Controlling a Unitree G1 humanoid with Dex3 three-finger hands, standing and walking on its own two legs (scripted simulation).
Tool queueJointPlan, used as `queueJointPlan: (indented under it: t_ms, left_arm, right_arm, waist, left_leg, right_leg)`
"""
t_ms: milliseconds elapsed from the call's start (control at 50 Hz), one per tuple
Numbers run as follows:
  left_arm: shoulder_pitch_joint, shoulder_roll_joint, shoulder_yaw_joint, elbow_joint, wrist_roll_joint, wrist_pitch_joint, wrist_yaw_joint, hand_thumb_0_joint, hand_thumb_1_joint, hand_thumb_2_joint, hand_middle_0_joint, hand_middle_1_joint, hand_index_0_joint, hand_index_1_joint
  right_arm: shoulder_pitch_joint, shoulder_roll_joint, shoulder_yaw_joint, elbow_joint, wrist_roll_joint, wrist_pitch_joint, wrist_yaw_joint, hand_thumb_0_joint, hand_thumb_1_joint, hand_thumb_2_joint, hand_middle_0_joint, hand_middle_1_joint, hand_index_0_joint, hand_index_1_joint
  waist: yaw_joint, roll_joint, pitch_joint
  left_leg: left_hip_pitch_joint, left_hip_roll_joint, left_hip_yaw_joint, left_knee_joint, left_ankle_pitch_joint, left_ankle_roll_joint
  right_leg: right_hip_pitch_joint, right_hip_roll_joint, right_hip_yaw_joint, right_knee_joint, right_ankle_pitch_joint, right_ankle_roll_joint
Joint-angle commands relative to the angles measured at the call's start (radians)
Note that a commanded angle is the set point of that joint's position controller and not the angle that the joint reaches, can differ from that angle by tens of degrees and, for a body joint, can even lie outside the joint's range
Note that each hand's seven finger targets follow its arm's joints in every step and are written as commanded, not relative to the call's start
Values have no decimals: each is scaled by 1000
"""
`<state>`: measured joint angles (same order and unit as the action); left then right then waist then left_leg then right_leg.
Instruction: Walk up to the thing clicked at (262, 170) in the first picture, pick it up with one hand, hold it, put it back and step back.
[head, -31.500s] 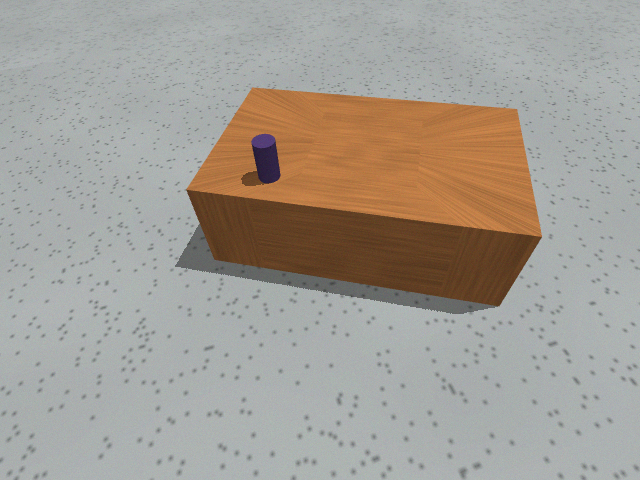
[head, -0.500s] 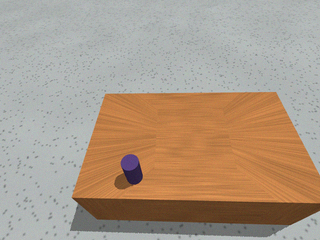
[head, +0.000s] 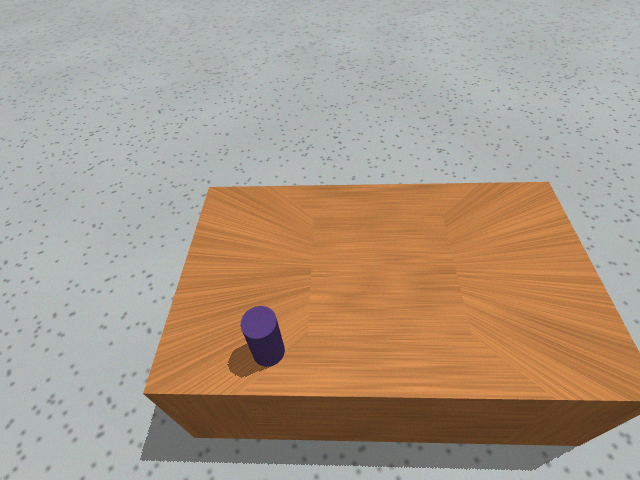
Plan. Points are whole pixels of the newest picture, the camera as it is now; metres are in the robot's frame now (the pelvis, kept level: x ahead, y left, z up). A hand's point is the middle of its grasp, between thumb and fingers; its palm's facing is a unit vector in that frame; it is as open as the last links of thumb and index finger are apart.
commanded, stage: step back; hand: left
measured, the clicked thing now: (264, 337) +0.44 +0.17 -0.32
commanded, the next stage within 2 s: none
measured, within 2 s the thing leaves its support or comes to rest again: neither
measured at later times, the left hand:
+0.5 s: hand out of the picture +0.05 +0.32 -0.18, palm faces -0.08 -0.94 -0.35, open 7.4 cm
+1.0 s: hand out of the picture -0.06 +0.32 -0.15, palm faces -0.08 -0.91 -0.41, open 7.4 cm
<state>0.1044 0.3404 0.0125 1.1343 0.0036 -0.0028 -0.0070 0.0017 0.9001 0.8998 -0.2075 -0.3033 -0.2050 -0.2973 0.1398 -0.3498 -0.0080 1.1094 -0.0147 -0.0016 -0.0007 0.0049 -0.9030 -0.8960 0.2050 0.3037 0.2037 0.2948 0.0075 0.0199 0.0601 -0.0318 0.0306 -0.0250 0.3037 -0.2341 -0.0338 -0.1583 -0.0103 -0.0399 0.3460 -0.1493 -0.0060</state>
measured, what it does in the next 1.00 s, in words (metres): walks backwards: right foot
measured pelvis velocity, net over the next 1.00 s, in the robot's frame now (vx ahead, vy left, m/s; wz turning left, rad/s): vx -0.20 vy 0.07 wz -0.07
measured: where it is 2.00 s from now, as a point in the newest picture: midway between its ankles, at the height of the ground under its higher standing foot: outside the picture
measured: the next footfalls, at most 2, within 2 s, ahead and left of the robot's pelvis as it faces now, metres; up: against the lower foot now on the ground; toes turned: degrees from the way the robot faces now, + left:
right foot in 0.70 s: -0.12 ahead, -0.05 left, +0.00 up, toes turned -1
left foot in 1.06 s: -0.20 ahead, +0.19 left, +0.00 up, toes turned -6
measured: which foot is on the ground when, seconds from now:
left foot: down 0.00-0.74, up 0.76-1.00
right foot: down 0.00-0.30, up 0.32-0.68, down 0.70-1.00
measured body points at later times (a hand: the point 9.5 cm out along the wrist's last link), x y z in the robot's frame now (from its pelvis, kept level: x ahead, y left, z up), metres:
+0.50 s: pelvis -0.10 +0.07 -0.01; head -0.01 +0.10 +0.43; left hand +0.05 +0.37 -0.15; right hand -0.06 -0.25 -0.12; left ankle -0.10 +0.17 -0.75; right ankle -0.13 -0.07 -0.66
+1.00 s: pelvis -0.20 +0.07 -0.02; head -0.13 +0.05 +0.43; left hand -0.05 +0.36 -0.12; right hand -0.11 -0.26 -0.14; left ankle -0.24 +0.21 -0.71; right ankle -0.16 -0.05 -0.75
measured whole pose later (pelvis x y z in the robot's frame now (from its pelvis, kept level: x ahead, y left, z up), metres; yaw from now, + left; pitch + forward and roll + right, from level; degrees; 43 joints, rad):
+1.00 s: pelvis -0.20 +0.07 -0.02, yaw -4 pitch -1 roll +1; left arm 0.12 0.35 0.06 0.76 0.03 0.05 0.01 0.00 0.90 0.90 -0.21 -0.30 -0.21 -0.30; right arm 0.12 -0.41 -0.05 0.86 0.00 0.03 -0.03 0.00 -0.90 -0.90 0.21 0.30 0.20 0.29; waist 0.02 0.02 0.19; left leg -0.32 -0.06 -0.09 0.90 -0.52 -0.02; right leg -0.33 0.01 0.05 0.58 -0.23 -0.02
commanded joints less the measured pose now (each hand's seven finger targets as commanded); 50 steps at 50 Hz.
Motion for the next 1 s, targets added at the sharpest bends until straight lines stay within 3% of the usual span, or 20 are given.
queueJointPlan:
  t_ms: [0,40,60,80,120,200,240,260,280,300,320,400,540,620,660,700,720,740,820,980]
  left_arm:
    - [-16,292,87,-111,-19,-11,23,0,900,900,-200,-300,-200,-300]
    - [-13,321,100,-145,-14,-5,28,0,900,900,-200,-300,-200,-300]
    - [-53,324,100,-180,-4,-3,29,0,900,900,-200,-300,-200,-300]
    - [-77,325,104,-205,11,-2,30,0,900,900,-200,-300,-200,-300]
    - [-123,317,103,-246,25,5,32,0,900,900,-200,-300,-200,-300]
    - [-154,295,90,-298,31,26,33,0,900,900,-200,-300,-200,-300]
    - [-131,273,80,-311,11,47,27,0,900,900,-200,-300,-200,-300]
    - [-100,238,76,-320,-2,57,26,0,900,900,-200,-300,-200,-300]
    - [-94,190,67,-328,-10,62,29,0,900,900,-200,-300,-200,-300]
    - [-63,220,78,-309,0,72,40,0,900,900,-200,-300,-200,-300]
    - [-78,219,81,-314,6,71,50,0,900,900,-200,-300,-200,-300]
    - [4,237,89,-287,-8,69,44,0,900,900,-200,-300,-200,-300]
    - [-52,214,97,-368,15,39,34,0,900,900,-200,-300,-200,-300]
    - [27,198,106,-353,17,31,24,0,900,900,-200,-300,-200,-300]
    - [96,198,112,-320,24,26,22,0,900,900,-200,-300,-200,-300]
    - [113,285,134,-325,37,15,25,0,900,900,-200,-300,-200,-300]
    - [54,349,143,-347,21,22,21,0,900,900,-200,-300,-200,-300]
    - [15,375,147,-385,31,17,21,0,900,900,-200,-300,-200,-300]
    - [-34,251,124,-419,20,22,32,0,900,900,-200,-300,-200,-300]
    - [45,258,119,-450,28,47,28,0,900,900,-200,-300,-200,-300]
  right_arm:
    - [-37,-229,-57,-105,22,4,-8,0,-900,-900,200,300,200,300]
    - [-2,-213,-61,-121,25,19,-8,0,-900,-900,200,300,200,300]
    - [18,-211,-69,-129,21,31,-5,0,-900,-900,200,300,200,300]
    - [36,-218,-77,-139,16,43,-2,0,-900,-900,200,300,200,300]
    - [74,-219,-84,-158,22,52,10,0,-900,-900,200,300,200,300]
    - [121,-219,-97,-177,13,46,10,0,-900,-900,200,300,200,300]
    - [127,-215,-104,-173,-6,33,4,0,-900,-900,200,300,200,300]
    - [107,-257,-116,-186,-27,28,-1,0,-900,-900,200,300,200,300]
    - [76,-341,-131,-200,-41,21,-4,0,-900,-900,200,300,200,300]
    - [48,-354,-133,-219,-42,18,-7,0,-900,-900,200,300,200,300]
    - [40,-404,-139,-244,-27,17,-10,0,-900,-900,200,300,200,300]
    - [-77,-284,-110,-285,-26,4,-30,0,-900,-900,200,300,200,300]
    - [83,-278,-118,-280,-5,8,-46,0,-900,-900,200,300,200,300]
    - [45,-286,-116,-303,1,16,-36,0,-900,-900,200,300,200,300]
    - [1,-289,-114,-322,10,23,-30,0,-900,-900,200,300,200,300]
    - [-35,-242,-97,-344,25,23,-26,0,-900,-900,200,300,200,300]
    - [-67,-207,-89,-349,28,28,-33,0,-900,-900,200,300,200,300]
    - [-51,-225,-101,-338,20,36,-43,0,-900,-900,200,300,200,300]
    - [24,-231,-85,-288,24,26,-37,0,-900,-900,200,300,200,300]
    - [55,-212,-86,-307,6,4,-39,0,-900,-900,200,300,200,300]
  waist:
    - [9,-71,-37]
    - [4,-149,-98]
    - [-5,-207,-113]
    - [-12,-208,-121]
    - [-39,-206,-128]
    - [-48,-196,-156]
    - [-57,-108,-125]
    - [-41,40,-105]
    - [-24,235,-72]
    - [-12,115,-76]
    - [-57,236,-78]
    - [37,125,-60]
    - [-60,106,-113]
    - [-35,134,-154]
    - [8,102,-172]
    - [20,-96,-185]
    - [36,-272,-109]
    - [47,-315,-57]
    - [-3,-169,-47]
    - [23,-246,-144]
  left_leg:
    - [-131,34,-8,173,264,60]
    - [-170,-45,34,348,74,50]
    - [-189,-74,30,492,-221,54]
    - [-195,-66,-15,611,-322,64]
    - [-187,-33,-68,641,-320,84]
    - [-184,-37,-26,437,-192,69]
    - [-153,-38,7,126,47,54]
    - [-133,65,-154,28,233,55]
    - [-82,222,-377,1,465,101]
    - [-116,252,-338,73,608,146]
    - [-212,345,-443,27,579,229]
    - [-58,174,-177,150,619,197]
    - [151,237,-218,224,686,271]
    - [65,189,-161,271,575,220]
    - [-34,177,-139,319,496,191]
    - [-283,63,-86,446,193,107]
    - [-345,-105,11,612,-192,51]
    - [-330,-111,-67,820,-443,37]
    - [-408,-150,-126,882,-320,27]
    - [-318,-64,2,322,-215,17]
  right_leg:
    - [47,-159,156,41,476,-75]
    - [54,-261,261,-10,459,-171]
    - [9,-334,325,-40,415,-224]
    - [-40,-366,342,-40,352,-257]
    - [-108,-332,265,7,303,-245]
    - [-86,-254,199,136,305,-180]
    - [-95,-172,158,253,179,-115]
    - [-164,-66,124,381,33,-67]
    - [-335,112,111,524,-386,-25]
    - [-326,118,208,656,-467,-13]
    - [-304,138,231,762,-516,-3]
    - [-413,143,273,905,-310,-12]
    - [-365,76,178,565,-359,35]
    - [-189,49,85,280,-271,1]
    - [-49,47,69,104,-81,-25]
    - [97,-119,323,110,253,-102]
    - [-26,-292,497,40,352,-262]
    - [-149,-389,617,15,393,-347]
    - [-44,-198,302,105,473,-230]
    - [135,-166,278,203,397,-180]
